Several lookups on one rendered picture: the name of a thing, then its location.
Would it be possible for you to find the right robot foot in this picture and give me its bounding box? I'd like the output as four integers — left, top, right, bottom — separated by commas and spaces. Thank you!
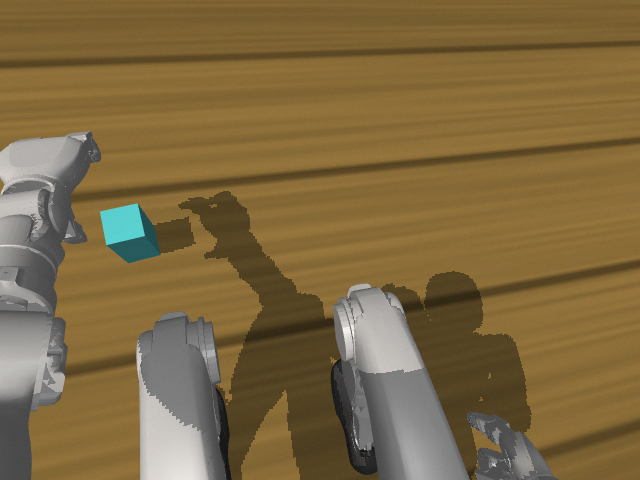
331, 359, 378, 475

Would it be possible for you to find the left robot arm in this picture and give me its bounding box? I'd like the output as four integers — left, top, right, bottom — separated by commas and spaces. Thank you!
0, 174, 72, 480

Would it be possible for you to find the right robot hand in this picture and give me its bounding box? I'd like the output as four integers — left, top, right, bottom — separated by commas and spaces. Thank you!
467, 412, 554, 480

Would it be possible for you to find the left robot foot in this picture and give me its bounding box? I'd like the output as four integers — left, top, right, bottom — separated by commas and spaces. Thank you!
216, 388, 232, 480

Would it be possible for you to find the left robot hand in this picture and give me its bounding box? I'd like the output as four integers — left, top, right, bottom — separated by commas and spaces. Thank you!
0, 131, 101, 244

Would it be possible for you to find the carton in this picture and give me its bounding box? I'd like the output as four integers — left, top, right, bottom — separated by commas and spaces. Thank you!
100, 203, 161, 263

